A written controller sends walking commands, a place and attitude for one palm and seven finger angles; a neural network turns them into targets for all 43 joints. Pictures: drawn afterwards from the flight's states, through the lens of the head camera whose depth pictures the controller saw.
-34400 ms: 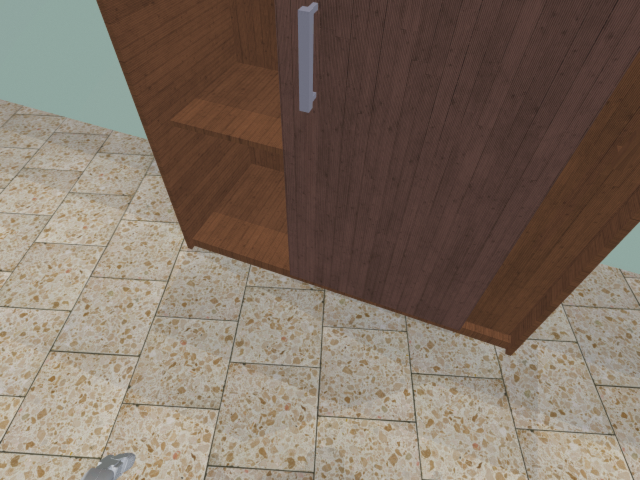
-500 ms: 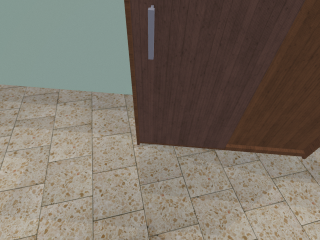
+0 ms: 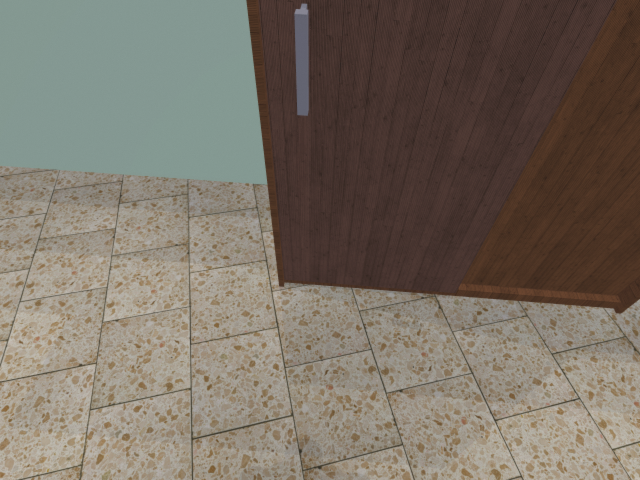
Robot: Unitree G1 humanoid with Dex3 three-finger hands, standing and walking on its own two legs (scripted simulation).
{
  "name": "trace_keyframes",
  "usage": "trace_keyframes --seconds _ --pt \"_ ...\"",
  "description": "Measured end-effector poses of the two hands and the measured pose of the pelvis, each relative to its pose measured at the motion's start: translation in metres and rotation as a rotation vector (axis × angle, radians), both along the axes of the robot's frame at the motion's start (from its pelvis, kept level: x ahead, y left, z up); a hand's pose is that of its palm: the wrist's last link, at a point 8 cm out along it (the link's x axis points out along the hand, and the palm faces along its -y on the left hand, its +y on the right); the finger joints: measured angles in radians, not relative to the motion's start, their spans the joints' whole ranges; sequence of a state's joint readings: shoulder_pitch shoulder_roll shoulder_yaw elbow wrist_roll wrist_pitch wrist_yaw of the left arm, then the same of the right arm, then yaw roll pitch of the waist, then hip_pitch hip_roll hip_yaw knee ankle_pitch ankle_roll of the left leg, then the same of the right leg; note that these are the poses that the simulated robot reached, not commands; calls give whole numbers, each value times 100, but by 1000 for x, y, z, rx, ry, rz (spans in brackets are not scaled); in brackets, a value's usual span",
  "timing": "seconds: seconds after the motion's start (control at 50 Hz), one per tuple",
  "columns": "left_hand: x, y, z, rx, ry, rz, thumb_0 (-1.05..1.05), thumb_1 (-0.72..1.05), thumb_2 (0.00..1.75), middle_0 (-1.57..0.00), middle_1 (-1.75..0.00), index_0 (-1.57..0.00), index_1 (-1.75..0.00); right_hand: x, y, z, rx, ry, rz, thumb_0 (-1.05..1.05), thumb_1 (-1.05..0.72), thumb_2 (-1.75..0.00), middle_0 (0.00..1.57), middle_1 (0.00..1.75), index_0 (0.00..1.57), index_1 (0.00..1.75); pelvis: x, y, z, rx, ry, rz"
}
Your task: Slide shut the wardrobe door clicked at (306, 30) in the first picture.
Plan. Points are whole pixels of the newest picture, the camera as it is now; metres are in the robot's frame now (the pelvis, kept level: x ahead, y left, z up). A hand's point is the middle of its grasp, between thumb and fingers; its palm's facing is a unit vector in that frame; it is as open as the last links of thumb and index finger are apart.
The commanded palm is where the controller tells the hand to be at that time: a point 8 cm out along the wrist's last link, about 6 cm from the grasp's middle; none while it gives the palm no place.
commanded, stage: look to check the result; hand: right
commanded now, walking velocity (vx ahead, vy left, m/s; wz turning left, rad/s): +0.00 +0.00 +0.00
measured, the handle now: (303, 62) +0.83 +0.09 +0.11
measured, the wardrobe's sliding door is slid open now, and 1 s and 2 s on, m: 0.00 0.00 0.00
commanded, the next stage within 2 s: stand and wait in 0.42 s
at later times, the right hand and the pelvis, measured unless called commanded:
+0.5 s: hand out of the picture +0.10 -0.24 -0.15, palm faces -0.02 +0.94 -0.35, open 7.4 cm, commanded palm none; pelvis +0.01 +0.01 +0.00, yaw +0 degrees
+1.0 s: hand out of the picture +0.10 -0.23 -0.15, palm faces -0.03 +0.94 -0.34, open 7.4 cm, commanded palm none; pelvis +0.02 +0.02 +0.00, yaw +0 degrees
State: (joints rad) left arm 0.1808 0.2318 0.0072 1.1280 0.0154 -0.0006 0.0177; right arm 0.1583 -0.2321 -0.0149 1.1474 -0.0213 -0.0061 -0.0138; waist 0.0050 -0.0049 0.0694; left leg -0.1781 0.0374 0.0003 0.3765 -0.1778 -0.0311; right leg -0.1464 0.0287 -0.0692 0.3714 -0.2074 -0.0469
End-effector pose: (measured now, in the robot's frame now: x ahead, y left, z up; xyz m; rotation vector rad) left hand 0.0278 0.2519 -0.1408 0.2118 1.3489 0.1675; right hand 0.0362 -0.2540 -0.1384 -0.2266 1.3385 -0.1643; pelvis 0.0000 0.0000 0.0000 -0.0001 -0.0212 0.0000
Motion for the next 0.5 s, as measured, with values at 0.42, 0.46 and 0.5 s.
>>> trace_keyframes --seconds 0.42,0.46,0.5 --pt "55 48 19 84 -98 -48 1 90 90 -20 -30 -20 -30 49 -29 22 -88 -100 40 1 -90 -90 20 30 21 30 9 8 3 -1 2 -7" --pt "58 51 21 90 -103 -52 1 90 90 -20 -30 -20 -30 53 -30 23 -90 -106 43 1 -90 -90 20 30 21 30 10 9 3 -1 3 -8" --pt "62 54 22 95 -106 -56 1 90 90 -20 -30 -20 -30 56 -30 23 -92 -109 46 1 -90 -90 20 30 21 30 11 11 4 -1 4 -9"
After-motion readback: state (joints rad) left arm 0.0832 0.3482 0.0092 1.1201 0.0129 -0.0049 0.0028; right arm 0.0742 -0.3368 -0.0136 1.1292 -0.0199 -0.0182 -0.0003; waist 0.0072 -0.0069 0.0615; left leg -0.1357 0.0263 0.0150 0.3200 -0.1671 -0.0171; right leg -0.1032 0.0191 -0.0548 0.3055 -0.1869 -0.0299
